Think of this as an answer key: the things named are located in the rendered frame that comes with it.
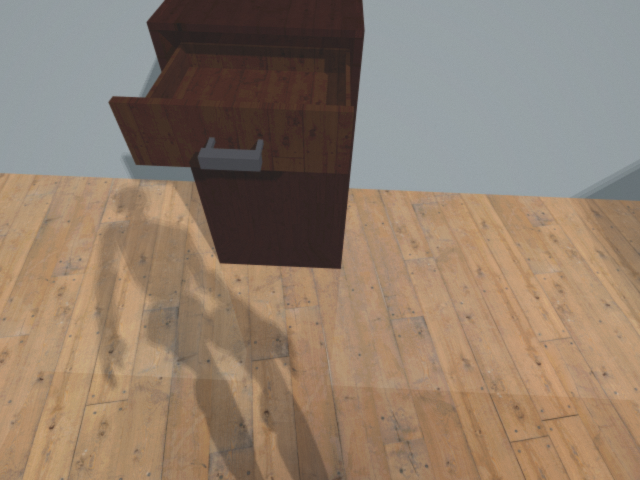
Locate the cabinet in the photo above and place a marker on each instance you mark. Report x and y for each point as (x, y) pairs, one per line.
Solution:
(273, 218)

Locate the drawer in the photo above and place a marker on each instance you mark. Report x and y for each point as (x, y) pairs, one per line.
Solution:
(296, 99)

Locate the handle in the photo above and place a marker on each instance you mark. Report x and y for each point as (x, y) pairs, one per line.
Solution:
(230, 159)

